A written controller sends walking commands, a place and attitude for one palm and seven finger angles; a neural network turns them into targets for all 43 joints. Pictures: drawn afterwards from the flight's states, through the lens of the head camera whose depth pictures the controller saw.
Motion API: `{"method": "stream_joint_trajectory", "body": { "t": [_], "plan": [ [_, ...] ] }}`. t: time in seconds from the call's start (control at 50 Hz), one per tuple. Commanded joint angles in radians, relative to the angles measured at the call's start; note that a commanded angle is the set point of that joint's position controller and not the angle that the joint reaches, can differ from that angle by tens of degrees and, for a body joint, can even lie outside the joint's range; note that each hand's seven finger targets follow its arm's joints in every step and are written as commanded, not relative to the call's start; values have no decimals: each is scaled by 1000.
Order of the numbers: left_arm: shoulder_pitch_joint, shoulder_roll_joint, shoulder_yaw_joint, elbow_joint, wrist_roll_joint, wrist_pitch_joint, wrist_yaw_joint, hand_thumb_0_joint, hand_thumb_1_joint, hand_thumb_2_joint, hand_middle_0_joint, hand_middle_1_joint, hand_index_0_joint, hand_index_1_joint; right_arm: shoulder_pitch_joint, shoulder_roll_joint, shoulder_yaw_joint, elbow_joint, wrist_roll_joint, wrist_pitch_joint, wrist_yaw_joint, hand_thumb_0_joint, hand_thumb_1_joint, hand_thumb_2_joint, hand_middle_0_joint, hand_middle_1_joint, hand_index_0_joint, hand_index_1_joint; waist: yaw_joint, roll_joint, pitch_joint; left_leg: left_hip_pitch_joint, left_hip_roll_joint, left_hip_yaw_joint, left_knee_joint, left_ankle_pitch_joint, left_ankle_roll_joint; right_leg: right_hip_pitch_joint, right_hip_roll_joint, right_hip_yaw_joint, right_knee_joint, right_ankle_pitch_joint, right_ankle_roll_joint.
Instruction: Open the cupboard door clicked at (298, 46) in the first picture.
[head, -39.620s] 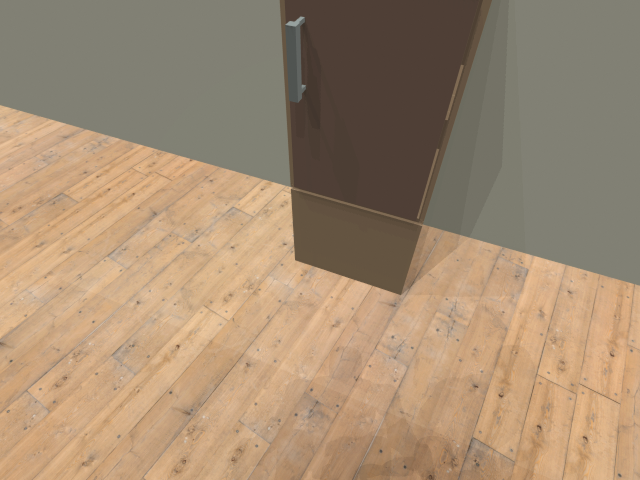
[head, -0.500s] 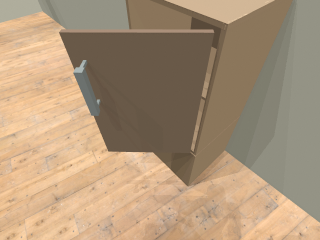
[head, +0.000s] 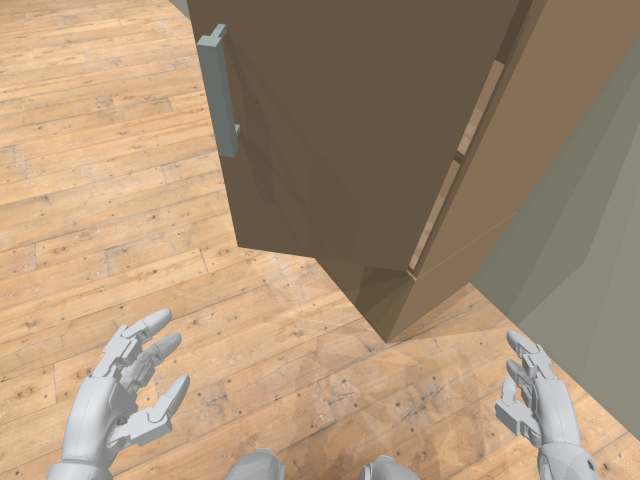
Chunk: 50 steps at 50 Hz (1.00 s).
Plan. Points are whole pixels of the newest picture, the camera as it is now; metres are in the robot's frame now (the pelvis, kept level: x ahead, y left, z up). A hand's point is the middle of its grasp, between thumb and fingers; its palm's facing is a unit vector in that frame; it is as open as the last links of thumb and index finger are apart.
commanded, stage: raise the hand with hooked fingers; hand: left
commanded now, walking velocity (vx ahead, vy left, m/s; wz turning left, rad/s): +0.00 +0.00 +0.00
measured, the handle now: (224, 94) +0.58 +0.21 +0.14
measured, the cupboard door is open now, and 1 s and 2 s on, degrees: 46 46 46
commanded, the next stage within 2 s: move the hooked fingers beside the handle in 1.62 s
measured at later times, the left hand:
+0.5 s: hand (112, 310) +0.25 +0.25 +0.10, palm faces +0.03 -1.00 -0.09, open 12.0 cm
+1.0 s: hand (75, 238) +0.30 +0.29 +0.15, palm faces +0.04 -1.00 -0.07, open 13.9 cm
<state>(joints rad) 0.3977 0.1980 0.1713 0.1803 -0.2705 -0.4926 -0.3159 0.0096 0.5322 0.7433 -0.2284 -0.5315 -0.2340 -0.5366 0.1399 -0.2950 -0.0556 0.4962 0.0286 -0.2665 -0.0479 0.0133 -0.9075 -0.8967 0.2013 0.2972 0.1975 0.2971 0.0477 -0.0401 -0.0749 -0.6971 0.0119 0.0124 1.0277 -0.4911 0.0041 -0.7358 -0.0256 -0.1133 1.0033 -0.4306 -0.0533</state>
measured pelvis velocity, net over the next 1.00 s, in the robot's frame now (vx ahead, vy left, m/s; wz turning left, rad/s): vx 0.02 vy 0.03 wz -0.01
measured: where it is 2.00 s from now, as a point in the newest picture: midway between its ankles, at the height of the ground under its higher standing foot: outside the picture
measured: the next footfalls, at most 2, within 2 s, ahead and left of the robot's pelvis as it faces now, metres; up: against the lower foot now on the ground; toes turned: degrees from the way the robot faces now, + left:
none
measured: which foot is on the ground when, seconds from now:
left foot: down 0.00-1.00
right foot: down 0.00-1.00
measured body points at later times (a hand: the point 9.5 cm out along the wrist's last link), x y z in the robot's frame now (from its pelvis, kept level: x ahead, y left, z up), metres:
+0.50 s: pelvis +0.01 +0.04 +0.02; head +0.05 +0.05 +0.47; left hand +0.25 +0.31 +0.10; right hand +0.15 -0.21 -0.06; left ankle +0.01 +0.12 -0.67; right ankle +0.04 -0.09 -0.67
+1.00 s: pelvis +0.02 +0.03 +0.05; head +0.04 +0.02 +0.50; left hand +0.29 +0.34 +0.16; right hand +0.20 -0.20 -0.03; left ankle +0.01 +0.12 -0.67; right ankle +0.04 -0.09 -0.67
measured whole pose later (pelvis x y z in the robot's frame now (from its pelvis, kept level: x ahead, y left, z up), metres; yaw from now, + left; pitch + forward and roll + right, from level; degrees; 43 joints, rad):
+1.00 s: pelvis +0.02 +0.03 +0.05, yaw +0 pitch +3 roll -2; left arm -0.02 0.41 0.39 0.25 -0.32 -0.10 -0.44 -0.01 -0.49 0.31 -0.30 -1.19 -0.30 -1.19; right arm 0.25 -0.26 0.08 0.59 0.04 -0.24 -0.11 0.02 -0.90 -0.90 0.21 0.30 0.20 0.30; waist 0.04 0.04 -0.04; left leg -0.38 0.00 0.02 0.72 -0.39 0.04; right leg -0.40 -0.01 -0.10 0.66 -0.31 -0.01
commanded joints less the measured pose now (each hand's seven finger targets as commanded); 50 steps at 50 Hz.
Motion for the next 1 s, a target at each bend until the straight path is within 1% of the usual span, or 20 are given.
{"method": "stream_joint_trajectory", "body": {
  "t": [0.0,0.04,0.08,0.16,0.2,0.26,0.32,0.4,0.46,0.54,0.56,0.66,0.7,0.78,0.82,0.84,0.86,0.88,0.92,0.98],
  "plan": [
    [-299,139,-8,-479,6,-119,45,0,317,650,-242,-675,-242,-675,56,-79,13,-92,-4,-52,-15,0,-900,-900,200,300,200,300,-99,164,-220,98,-12,-37,-149,144,33,109,18,124,-186,33,21],
    [-299,160,-13,-411,21,-78,31,0,270,630,-245,-705,-245,-705,62,-90,20,-71,0,-54,-20,0,-900,-900,200,300,200,300,-112,151,-178,86,-8,-57,-163,143,32,98,26,97,-185,53,23],
    [-275,180,-2,-338,25,6,-1,0,223,610,-248,-735,-248,-735,57,-99,29,-76,6,-49,-25,0,-900,-900,200,300,200,300,-100,146,-160,82,-9,-68,-190,150,27,118,29,74,-191,71,24],
    [-123,205,102,-175,-22,215,-26,0,130,570,-255,-795,-255,-795,20,-91,34,-108,22,-24,-35,0,-900,-900,200,300,200,300,-21,16,-162,52,-19,-65,-270,137,16,241,28,60,-252,45,30],
    [-140,217,149,-259,-52,252,-9,0,83,550,-258,-825,-258,-825,6,-83,39,-129,23,-21,-37,0,-900,-900,200,300,200,300,-2,21,-198,71,-18,-60,-300,156,8,274,20,48,-256,56,36],
    [-189,241,194,-378,-65,223,50,0,13,520,-263,-870,-263,-870,15,-72,48,-131,7,-36,-33,0,-900,-900,200,300,200,300,13,60,-212,120,-11,-69,-320,234,0,294,31,31,-235,124,26],
    [-206,208,147,-434,-32,145,91,0,-57,490,-268,-915,-268,-915,63,-71,47,-106,-5,-59,-18,0,-900,-900,200,300,200,300,-16,117,-211,186,2,-70,-320,296,-13,245,34,22,-226,161,24],
    [-267,207,105,-370,-12,112,61,0,-150,450,-275,-975,-275,-975,92,-100,42,-72,-2,-73,-18,0,-900,-900,200,300,200,300,-62,86,-154,191,10,-83,-323,250,-12,202,35,23,-242,128,26],
    [-318,242,120,-326,-17,154,14,0,-220,420,-280,-1020,-280,-1020,87,-117,42,-66,8,-75,-33,0,-900,-900,200,300,200,300,-62,126,-134,199,5,-92,-344,205,-11,217,33,29,-262,112,23],
    [-360,315,194,-343,-33,210,-8,0,-313,380,-287,-1080,-287,-1080,79,-114,42,-68,16,-74,-51,0,-900,-900,200,300,200,300,-32,143,-191,260,6,-90,-374,278,-12,297,26,30,-292,167,24],
    [-379,347,229,-333,-45,223,-8,0,-337,370,-288,-1095,-288,-1095,80,-114,48,-67,13,-69,-53,0,-900,-900,200,300,200,300,-24,143,-178,266,5,-96,-381,307,-19,315,33,27,-293,190,19],
    [-436,356,266,-291,-73,238,-17,0,-453,320,-297,-1170,-297,-1170,80,-107,59,-57,10,-59,-53,0,-900,-900,200,300,200,300,-17,157,-161,319,3,-80,-392,428,-25,365,40,29,-320,297,17],
    [-467,340,242,-261,-68,251,-38,0,-500,300,-300,-1200,-300,-1200,81,-106,58,-48,17,-54,-52,0,-900,-900,200,300,200,300,-30,154,-157,343,6,-77,-398,461,-27,366,38,30,-334,323,21],
    [-521,348,232,-157,-72,315,-98,0,-500,300,-300,-1200,-300,-1200,76,-117,61,-47,25,-41,-56,0,-900,-900,200,300,200,300,-41,110,-120,334,1,-67,-416,401,-9,383,40,38,-372,321,22],
    [-572,377,247,-142,-72,340,-120,0,-500,300,-300,-1200,-300,-1200,67,-119,63,-48,29,-34,-64,0,-900,-900,200,300,200,300,-39,116,-117,333,-2,-63,-428,364,-3,390,38,41,-389,297,23],
    [-605,401,263,-143,-70,345,-123,0,-500,300,-300,-1200,-300,-1200,64,-119,65,-51,29,-32,-67,0,-900,-900,200,300,200,300,-40,101,-121,334,-3,-67,-437,346,0,397,37,41,-396,281,23],
    [-638,434,288,-161,-74,342,-126,0,-500,300,-300,-1200,-300,-1200,58,-120,67,-54,27,-30,-68,0,-900,-900,200,300,200,300,-30,130,-130,353,-7,-68,-438,366,-1,416,40,46,-399,294,17],
    [-669,467,319,-189,-76,336,-126,0,-500,300,-300,-1200,-300,-1200,56,-115,68,-57,23,-30,-69,0,-900,-900,200,300,200,300,-26,133,-181,379,-7,-66,-440,392,1,440,38,50,-404,319,18],
    [-675,482,346,-175,-82,322,-124,0,-500,300,-300,-1200,-300,-1200,60,-110,71,-54,22,-30,-71,0,-900,-900,200,300,200,300,-22,126,-201,395,-7,-65,-444,421,0,463,39,51,-409,342,18],
    [-710,497,361,-141,-90,306,-126,0,-500,300,-300,-1200,-300,-1200,59,-108,76,-41,21,-31,-73,0,-900,-900,200,300,200,300,-24,137,-179,410,-6,-61,-455,438,-1,472,41,53,-423,362,16]
  ]
}}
